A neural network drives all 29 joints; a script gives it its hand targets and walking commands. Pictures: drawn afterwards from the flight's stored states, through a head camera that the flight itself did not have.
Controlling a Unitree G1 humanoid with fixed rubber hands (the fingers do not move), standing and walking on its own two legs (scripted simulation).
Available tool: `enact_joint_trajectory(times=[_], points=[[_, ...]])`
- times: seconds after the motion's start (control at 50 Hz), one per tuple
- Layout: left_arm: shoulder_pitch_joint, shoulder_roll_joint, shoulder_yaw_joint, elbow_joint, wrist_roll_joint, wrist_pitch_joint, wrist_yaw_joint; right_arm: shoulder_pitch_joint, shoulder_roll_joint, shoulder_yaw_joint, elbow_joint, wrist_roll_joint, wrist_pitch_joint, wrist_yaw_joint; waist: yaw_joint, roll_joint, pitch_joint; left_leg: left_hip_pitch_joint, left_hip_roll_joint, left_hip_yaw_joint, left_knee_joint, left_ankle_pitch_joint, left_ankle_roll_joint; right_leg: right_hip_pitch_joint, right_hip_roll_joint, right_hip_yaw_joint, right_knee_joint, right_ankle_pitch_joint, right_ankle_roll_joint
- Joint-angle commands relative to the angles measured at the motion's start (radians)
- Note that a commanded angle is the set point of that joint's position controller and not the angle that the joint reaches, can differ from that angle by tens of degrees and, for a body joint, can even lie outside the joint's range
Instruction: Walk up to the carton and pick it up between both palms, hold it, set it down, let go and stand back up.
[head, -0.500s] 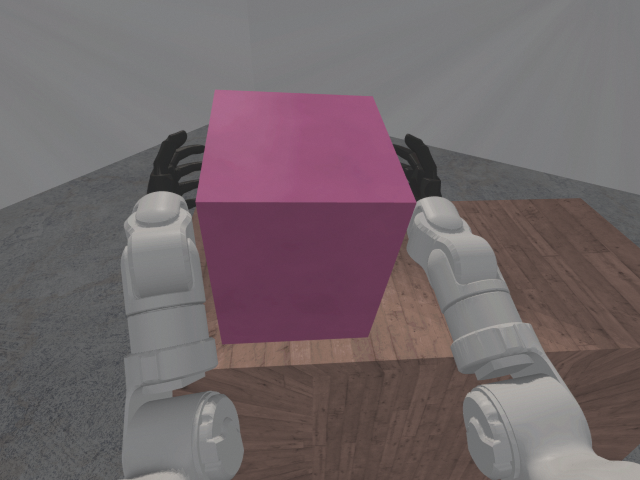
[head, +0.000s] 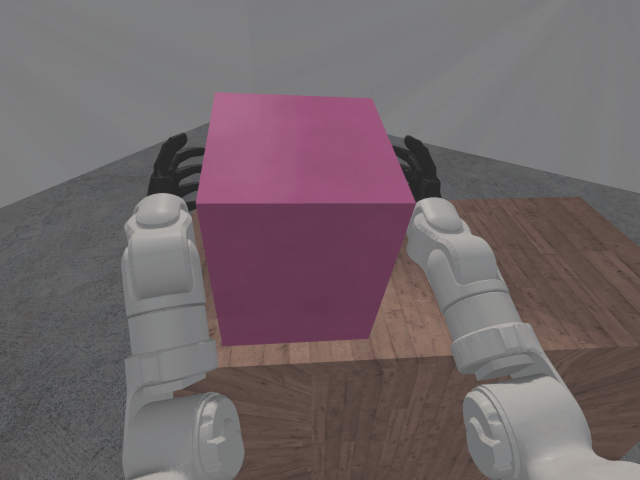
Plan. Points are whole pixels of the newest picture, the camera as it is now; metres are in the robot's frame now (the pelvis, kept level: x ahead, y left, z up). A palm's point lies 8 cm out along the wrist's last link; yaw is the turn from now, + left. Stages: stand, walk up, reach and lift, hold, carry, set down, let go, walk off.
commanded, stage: hold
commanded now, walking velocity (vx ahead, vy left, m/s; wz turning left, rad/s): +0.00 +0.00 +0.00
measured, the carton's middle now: (296, 223) +0.40 +0.02 +0.18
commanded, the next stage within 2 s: set down in 1.12 s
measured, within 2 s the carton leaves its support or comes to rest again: neither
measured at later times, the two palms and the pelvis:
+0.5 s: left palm (167, 202) +0.36 +0.16 +0.25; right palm (418, 201) +0.36 -0.13 +0.23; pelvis +0.00 +0.00 +0.00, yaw +0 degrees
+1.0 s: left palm (166, 202) +0.35 +0.16 +0.25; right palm (419, 197) +0.36 -0.13 +0.24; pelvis +0.00 +0.00 +0.00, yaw +0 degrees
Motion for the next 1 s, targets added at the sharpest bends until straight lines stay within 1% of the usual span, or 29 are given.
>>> enact_joint_trajectory(times=[0.0,0.02,0.06,0.08,0.12,0.18,0.2,0.22,0.24,0.28,0.34,0.36,0.4,0.46,0.5,0.54,0.56,0.58,0.6,0.62,0.64,0.66,0.68,0.7,0.76,0.82,0.88,0.92,0.98], points=[[-0.578,-0.492,-0.482,-0.067,-0.194,-0.058,-0.119,-0.754,0.510,0.350,-0.288,0.075,-0.061,0.096,-0.011,0.079,-0.367,0.091,-0.034,0.028,-0.023,0.143,-0.014,0.034,0.028,-0.006,-0.031,0.111,0.075],[-0.568,-0.488,-0.471,-0.042,-0.187,-0.054,-0.121,-0.775,0.509,0.347,-0.303,0.073,-0.063,0.094,-0.004,0.071,-0.358,0.089,-0.035,0.028,-0.025,0.133,-0.008,0.036,0.028,-0.009,-0.037,0.102,0.077],[-0.574,-0.479,-0.464,-0.038,-0.183,-0.055,-0.124,-0.757,0.504,0.333,-0.267,0.062,-0.058,0.093,-0.013,0.063,-0.333,0.077,-0.031,0.028,-0.037,0.111,-0.006,0.029,0.028,-0.010,-0.037,0.083,0.077],[-0.583,-0.468,-0.442,-0.008,-0.174,-0.055,-0.127,-0.782,0.506,0.326,-0.262,0.050,-0.059,0.096,0.006,0.042,-0.306,0.061,-0.030,0.034,-0.047,0.077,0.001,0.017,0.025,-0.008,-0.045,0.052,0.078],[-0.567,-0.475,-0.435,-0.016,-0.170,-0.051,-0.128,-0.771,0.506,0.327,-0.261,0.058,-0.062,0.099,0.010,0.052,-0.324,0.064,-0.031,0.034,-0.048,0.089,0.004,0.032,0.024,-0.003,-0.041,0.063,0.079],[-0.562,-0.483,-0.465,-0.051,-0.185,-0.048,-0.127,-0.768,0.500,0.344,-0.293,0.083,-0.061,0.092,-0.006,0.073,-0.371,0.096,-0.035,0.026,-0.019,0.167,-0.013,0.054,0.030,-0.005,-0.031,0.137,0.079],[-0.552,-0.468,-0.451,-0.020,-0.173,-0.042,-0.130,-0.761,0.489,0.334,-0.269,0.074,-0.055,0.088,-0.007,0.067,-0.320,0.088,-0.035,0.028,-0.023,0.154,-0.013,0.037,0.031,-0.010,-0.037,0.121,0.079],[-0.552,-0.473,-0.443,-0.031,-0.167,-0.041,-0.133,-0.760,0.500,0.334,-0.269,0.074,-0.054,0.086,0.002,0.065,-0.314,0.081,-0.036,0.029,-0.028,0.151,-0.011,0.037,0.030,-0.011,-0.037,0.118,0.081],[-0.550,-0.471,-0.442,-0.038,-0.165,-0.040,-0.137,-0.733,0.492,0.329,-0.251,0.071,-0.048,0.086,-0.008,0.063,-0.291,0.078,-0.035,0.032,-0.036,0.147,-0.015,0.037,0.031,-0.010,-0.038,0.114,0.079],[-0.566,-0.470,-0.437,-0.028,-0.165,-0.040,-0.140,-0.759,0.502,0.319,-0.262,0.063,-0.048,0.094,-0.001,0.059,-0.280,0.048,-0.031,0.033,-0.054,0.093,-0.008,0.034,0.030,-0.012,-0.047,0.052,0.075],[-0.588,-0.488,-0.485,-0.076,-0.196,-0.053,-0.131,-0.764,0.500,0.331,-0.295,0.076,-0.057,0.099,-0.015,0.084,-0.359,0.082,-0.031,0.027,-0.029,0.144,-0.021,0.034,0.032,-0.011,-0.035,0.096,0.072],[-0.569,-0.494,-0.492,-0.092,-0.194,-0.052,-0.128,-0.729,0.497,0.336,-0.283,0.080,-0.053,0.097,-0.027,0.097,-0.356,0.104,-0.027,0.020,-0.017,0.200,-0.027,0.042,0.035,-0.014,-0.028,0.145,0.069],[-0.562,-0.476,-0.465,-0.057,-0.177,-0.046,-0.133,-0.732,0.487,0.337,-0.271,0.074,-0.046,0.092,-0.018,0.076,-0.326,0.098,-0.035,0.024,-0.026,0.154,-0.024,0.038,0.029,-0.011,-0.039,0.107,0.076],[-0.548,-0.488,-0.486,-0.081,-0.184,-0.044,-0.132,-0.740,0.492,0.341,-0.302,0.078,-0.057,0.092,-0.020,0.090,-0.338,0.090,-0.031,0.024,-0.024,0.178,-0.028,0.043,0.034,-0.017,-0.029,0.127,0.074],[-0.556,-0.482,-0.478,-0.075,-0.186,-0.046,-0.131,-0.761,0.492,0.352,-0.314,0.083,-0.062,0.093,-0.005,0.083,-0.357,0.092,-0.030,0.024,-0.025,0.169,-0.025,0.046,0.035,-0.015,-0.030,0.108,0.071],[-0.590,-0.493,-0.498,-0.094,-0.199,-0.058,-0.120,-0.772,0.499,0.348,-0.310,0.081,-0.067,0.103,-0.007,0.096,-0.371,0.088,-0.027,0.020,-0.024,0.165,-0.024,0.035,0.037,-0.016,-0.029,0.085,0.066],[-0.558,-0.490,-0.485,-0.073,-0.185,-0.053,-0.118,-0.751,0.497,0.348,-0.292,0.075,-0.061,0.101,-0.008,0.083,-0.337,0.094,-0.029,0.024,-0.024,0.173,-0.022,0.030,0.033,-0.014,-0.034,0.101,0.069],[-0.540,-0.482,-0.464,-0.058,-0.173,-0.050,-0.120,-0.751,0.507,0.356,-0.299,0.073,-0.061,0.098,0.007,0.057,-0.326,0.091,-0.032,0.029,-0.024,0.172,-0.011,0.041,0.033,-0.009,-0.038,0.117,0.075],[-0.534,-0.479,-0.459,-0.056,-0.175,-0.047,-0.125,-0.750,0.502,0.355,-0.304,0.071,-0.060,0.094,0.000,0.042,-0.338,0.093,-0.032,0.029,-0.029,0.160,-0.008,0.049,0.033,-0.010,-0.037,0.128,0.079],[-0.529,-0.473,-0.454,-0.053,-0.171,-0.045,-0.129,-0.751,0.500,0.360,-0.311,0.076,-0.060,0.090,0.004,0.041,-0.351,0.096,-0.035,0.029,-0.028,0.166,-0.007,0.059,0.034,-0.009,-0.031,0.142,0.081],[-0.528,-0.477,-0.472,-0.077,-0.180,-0.045,-0.132,-0.725,0.490,0.357,-0.306,0.082,-0.056,0.088,-0.015,0.052,-0.358,0.108,-0.034,0.030,-0.027,0.178,-0.015,0.062,0.034,-0.009,-0.032,0.154,0.079],[-0.525,-0.475,-0.466,-0.065,-0.173,-0.041,-0.133,-0.720,0.482,0.351,-0.287,0.078,-0.050,0.087,-0.017,0.062,-0.321,0.101,-0.034,0.030,-0.028,0.172,-0.017,0.055,0.033,-0.010,-0.037,0.137,0.077],[-0.529,-0.483,-0.469,-0.068,-0.177,-0.039,-0.136,-0.743,0.491,0.351,-0.315,0.079,-0.056,0.086,-0.014,0.063,-0.326,0.097,-0.035,0.029,-0.026,0.168,-0.017,0.053,0.031,-0.009,-0.038,0.140,0.078],[-0.538,-0.486,-0.472,-0.063,-0.179,-0.039,-0.137,-0.750,0.492,0.349,-0.310,0.079,-0.056,0.086,-0.018,0.060,-0.320,0.094,-0.036,0.029,-0.028,0.156,-0.017,0.043,0.031,-0.010,-0.043,0.129,0.079],[-0.557,-0.479,-0.480,-0.082,-0.185,-0.047,-0.130,-0.748,0.507,0.358,-0.318,0.079,-0.054,0.092,-0.005,0.072,-0.344,0.082,-0.035,0.029,-0.029,0.145,-0.014,0.044,0.027,-0.006,-0.034,0.119,0.078],[-0.556,-0.481,-0.479,-0.093,-0.187,-0.050,-0.121,-0.749,0.514,0.369,-0.314,0.093,-0.055,0.094,0.008,0.076,-0.359,0.094,-0.029,0.023,-0.015,0.198,-0.014,0.044,0.034,-0.008,-0.023,0.153,0.075],[-0.515,-0.481,-0.482,-0.103,-0.185,-0.038,-0.124,-0.745,0.503,0.389,-0.351,0.107,-0.055,0.083,0.005,0.065,-0.370,0.128,-0.037,0.024,0.000,0.247,-0.022,0.058,0.041,-0.014,-0.023,0.204,0.081],[-0.536,-0.472,-0.476,-0.087,-0.187,-0.039,-0.129,-0.753,0.494,0.370,-0.336,0.095,-0.049,0.082,-0.002,0.058,-0.341,0.113,-0.036,0.025,-0.015,0.184,-0.016,0.034,0.034,-0.010,-0.036,0.147,0.082],[-0.565,-0.491,-0.497,-0.088,-0.195,-0.044,-0.125,-0.741,0.499,0.344,-0.309,0.082,-0.047,0.091,-0.018,0.079,-0.335,0.093,-0.030,0.025,-0.032,0.135,-0.017,0.020,0.031,-0.010,-0.040,0.087,0.075]])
